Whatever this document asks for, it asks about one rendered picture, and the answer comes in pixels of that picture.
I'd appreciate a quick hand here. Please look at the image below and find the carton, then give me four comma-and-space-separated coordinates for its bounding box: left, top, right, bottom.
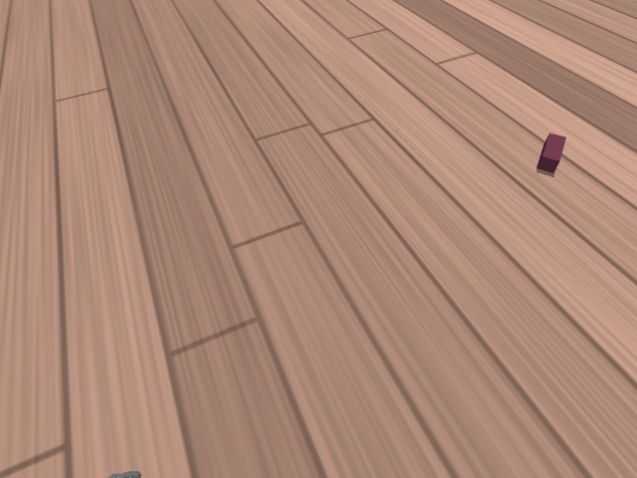
536, 133, 566, 173

